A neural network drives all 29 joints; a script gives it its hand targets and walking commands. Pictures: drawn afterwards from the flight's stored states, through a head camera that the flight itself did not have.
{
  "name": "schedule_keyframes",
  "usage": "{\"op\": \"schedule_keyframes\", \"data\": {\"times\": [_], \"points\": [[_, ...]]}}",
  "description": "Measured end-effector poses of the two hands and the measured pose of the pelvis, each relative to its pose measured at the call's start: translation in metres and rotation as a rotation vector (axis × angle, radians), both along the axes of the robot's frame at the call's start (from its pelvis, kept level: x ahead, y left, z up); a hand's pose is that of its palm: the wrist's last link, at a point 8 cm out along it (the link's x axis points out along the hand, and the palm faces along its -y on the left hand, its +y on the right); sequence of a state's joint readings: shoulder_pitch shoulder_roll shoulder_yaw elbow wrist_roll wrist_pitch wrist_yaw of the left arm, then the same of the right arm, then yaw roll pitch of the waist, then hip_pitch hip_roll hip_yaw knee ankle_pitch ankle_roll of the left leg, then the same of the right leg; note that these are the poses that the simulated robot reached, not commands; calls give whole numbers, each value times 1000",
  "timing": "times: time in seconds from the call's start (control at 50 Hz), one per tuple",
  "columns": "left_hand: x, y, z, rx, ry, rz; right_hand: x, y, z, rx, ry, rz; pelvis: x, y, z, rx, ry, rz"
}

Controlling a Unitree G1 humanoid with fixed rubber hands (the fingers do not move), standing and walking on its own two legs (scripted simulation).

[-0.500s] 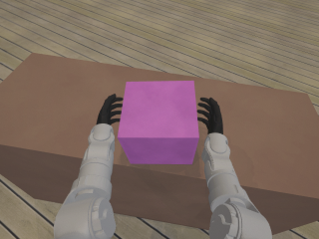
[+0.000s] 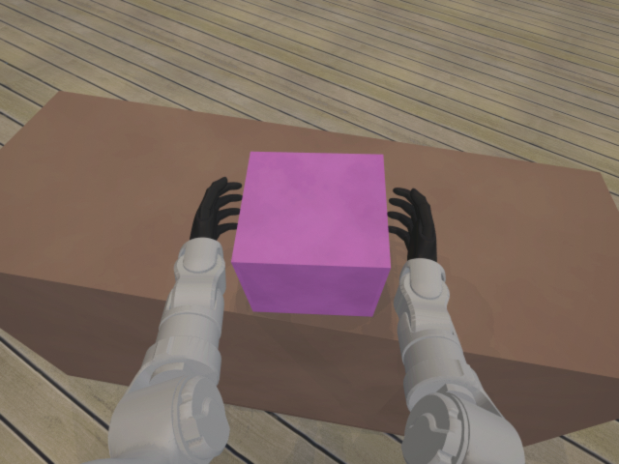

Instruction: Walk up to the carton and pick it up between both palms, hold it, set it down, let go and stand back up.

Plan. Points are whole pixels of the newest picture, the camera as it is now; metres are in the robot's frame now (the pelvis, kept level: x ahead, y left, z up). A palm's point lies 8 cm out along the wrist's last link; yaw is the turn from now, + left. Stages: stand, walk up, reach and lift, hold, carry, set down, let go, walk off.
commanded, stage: set down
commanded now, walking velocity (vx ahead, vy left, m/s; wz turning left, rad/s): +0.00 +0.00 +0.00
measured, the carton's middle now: (314, 237) +0.44 -0.01 +0.00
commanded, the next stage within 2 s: none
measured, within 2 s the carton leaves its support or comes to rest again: rests again in 0.36 s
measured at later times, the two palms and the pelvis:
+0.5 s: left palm (220, 234) +0.41 +0.13 +0.04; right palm (420, 257) +0.38 -0.15 +0.04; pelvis +0.01 +0.00 +0.00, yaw -1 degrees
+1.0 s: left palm (221, 236) +0.41 +0.13 +0.03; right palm (419, 258) +0.38 -0.15 +0.03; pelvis +0.01 +0.00 +0.00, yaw -1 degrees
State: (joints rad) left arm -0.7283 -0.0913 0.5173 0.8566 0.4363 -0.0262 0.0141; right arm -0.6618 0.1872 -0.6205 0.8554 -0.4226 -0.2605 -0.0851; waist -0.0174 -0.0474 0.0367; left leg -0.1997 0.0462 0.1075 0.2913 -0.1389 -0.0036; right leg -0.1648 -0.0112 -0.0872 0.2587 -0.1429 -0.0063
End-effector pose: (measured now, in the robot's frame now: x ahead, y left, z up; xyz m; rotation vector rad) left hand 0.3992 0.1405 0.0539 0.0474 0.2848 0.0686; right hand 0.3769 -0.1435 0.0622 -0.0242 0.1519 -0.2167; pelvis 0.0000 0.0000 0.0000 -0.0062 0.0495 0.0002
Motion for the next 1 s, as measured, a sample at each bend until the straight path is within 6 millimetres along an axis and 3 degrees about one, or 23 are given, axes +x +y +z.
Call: {"op": "schedule_keyframes", "data": {"times": [0.6, 1.0], "points": [[15, -14, -18, 3, -46, -11, 8, -11, -28, -22, 10, -32, 10, -2, -2, 0, 88, -20], [15, -14, -21, -4, -71, -5, 8, -11, -30, -29, -12, -34, 8, -2, -2, 0, 98, -25]]}}
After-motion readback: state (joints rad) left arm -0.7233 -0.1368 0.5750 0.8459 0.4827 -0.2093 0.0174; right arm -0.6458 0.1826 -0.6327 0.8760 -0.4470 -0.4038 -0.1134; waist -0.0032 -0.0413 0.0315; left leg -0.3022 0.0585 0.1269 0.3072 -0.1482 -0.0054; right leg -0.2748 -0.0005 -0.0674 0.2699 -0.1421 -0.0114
